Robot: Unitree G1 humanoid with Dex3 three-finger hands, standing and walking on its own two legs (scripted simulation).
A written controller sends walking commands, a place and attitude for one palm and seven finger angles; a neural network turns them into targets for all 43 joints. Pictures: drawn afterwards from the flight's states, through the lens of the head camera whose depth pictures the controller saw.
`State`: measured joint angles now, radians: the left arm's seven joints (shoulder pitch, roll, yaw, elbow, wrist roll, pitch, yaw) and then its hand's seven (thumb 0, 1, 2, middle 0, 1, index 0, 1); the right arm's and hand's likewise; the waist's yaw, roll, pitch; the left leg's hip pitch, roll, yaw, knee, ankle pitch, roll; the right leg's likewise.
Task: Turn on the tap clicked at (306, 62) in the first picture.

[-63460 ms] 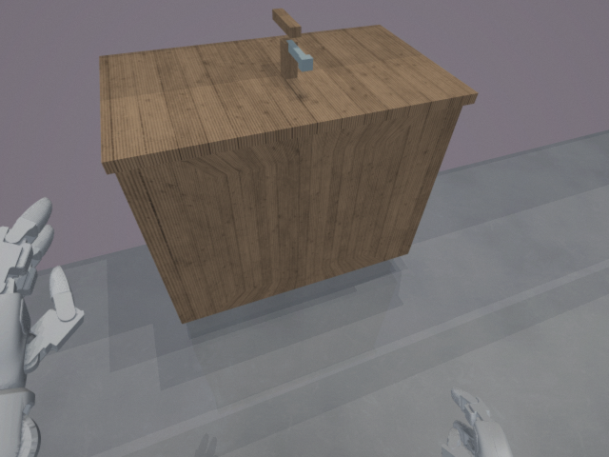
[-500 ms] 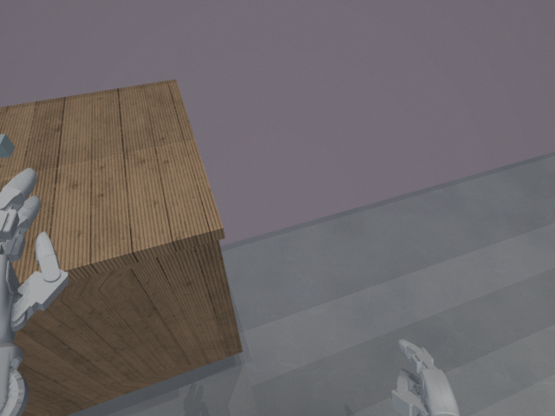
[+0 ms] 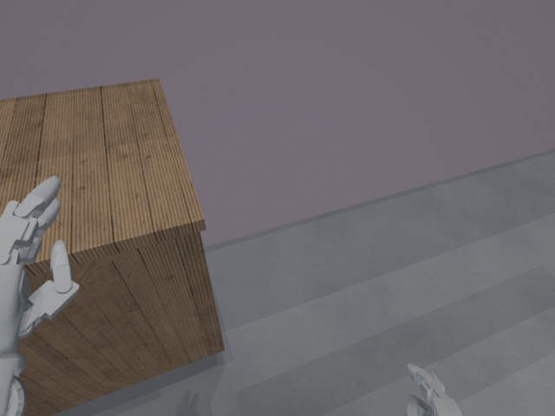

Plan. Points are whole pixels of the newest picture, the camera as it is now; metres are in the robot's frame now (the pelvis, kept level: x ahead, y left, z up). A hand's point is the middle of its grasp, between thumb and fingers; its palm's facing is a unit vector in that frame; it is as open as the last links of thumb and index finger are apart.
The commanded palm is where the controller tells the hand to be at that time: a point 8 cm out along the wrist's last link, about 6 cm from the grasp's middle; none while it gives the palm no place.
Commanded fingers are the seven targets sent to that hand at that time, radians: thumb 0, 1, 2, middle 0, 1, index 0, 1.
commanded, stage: come to a stop and stand still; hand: left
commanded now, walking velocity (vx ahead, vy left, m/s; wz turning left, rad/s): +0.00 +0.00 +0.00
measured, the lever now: out of the picture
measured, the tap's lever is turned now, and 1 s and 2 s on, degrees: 84 84 84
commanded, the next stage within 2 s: look again from close up in 0.82 s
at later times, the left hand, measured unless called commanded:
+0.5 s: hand (67, 248) +0.25 +0.26 +0.16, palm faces +0.39 -0.86 -0.34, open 7.4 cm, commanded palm +0.19 +0.29 +0.18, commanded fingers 0.00 0.90 0.90 -0.20 -0.30 -0.20 -0.30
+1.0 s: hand (52, 257) +0.24 +0.27 +0.17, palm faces +0.40 -0.85 -0.35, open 7.4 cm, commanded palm +0.18 +0.30 +0.18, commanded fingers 0.00 0.90 0.90 -0.20 -0.30 -0.20 -0.30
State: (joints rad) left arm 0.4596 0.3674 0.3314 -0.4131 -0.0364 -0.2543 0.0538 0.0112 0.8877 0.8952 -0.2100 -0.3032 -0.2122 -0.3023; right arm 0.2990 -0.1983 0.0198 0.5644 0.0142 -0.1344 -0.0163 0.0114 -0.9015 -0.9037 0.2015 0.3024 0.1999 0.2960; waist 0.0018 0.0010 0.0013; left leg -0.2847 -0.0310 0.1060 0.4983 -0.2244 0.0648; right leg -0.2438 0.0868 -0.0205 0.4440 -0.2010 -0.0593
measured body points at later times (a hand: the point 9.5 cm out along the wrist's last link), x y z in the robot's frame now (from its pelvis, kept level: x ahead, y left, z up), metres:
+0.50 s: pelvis +0.04 +0.01 +0.00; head +0.05 +0.03 +0.45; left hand +0.23 +0.30 +0.18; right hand +0.23 -0.20 -0.06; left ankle +0.03 +0.05 -0.74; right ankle +0.02 -0.08 -0.74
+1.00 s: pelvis +0.03 +0.02 +0.01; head +0.03 +0.03 +0.46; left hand +0.21 +0.31 +0.18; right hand +0.20 -0.20 -0.07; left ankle +0.03 +0.05 -0.74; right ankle +0.02 -0.08 -0.74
